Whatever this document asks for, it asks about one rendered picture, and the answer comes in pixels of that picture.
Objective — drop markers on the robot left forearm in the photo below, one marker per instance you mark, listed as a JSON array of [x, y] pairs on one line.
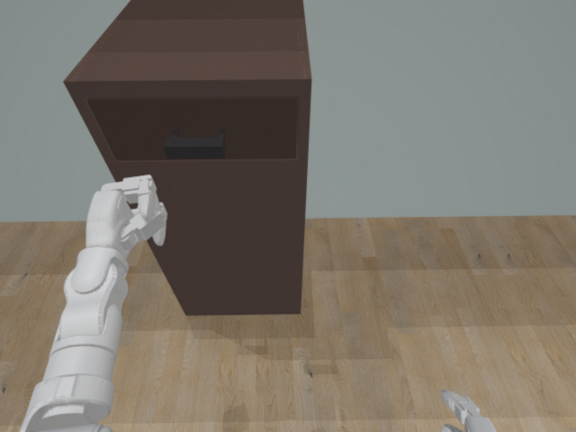
[[76, 388]]

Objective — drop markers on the drawer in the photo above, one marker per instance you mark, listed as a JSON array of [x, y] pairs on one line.
[[257, 127]]

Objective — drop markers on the robot left hand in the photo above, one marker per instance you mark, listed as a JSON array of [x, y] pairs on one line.
[[111, 222]]

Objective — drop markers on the handle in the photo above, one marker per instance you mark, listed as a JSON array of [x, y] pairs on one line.
[[195, 148]]

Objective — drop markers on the cabinet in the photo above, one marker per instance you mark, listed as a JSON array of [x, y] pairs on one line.
[[235, 227]]

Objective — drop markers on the robot right hand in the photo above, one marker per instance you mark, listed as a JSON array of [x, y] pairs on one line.
[[466, 412]]

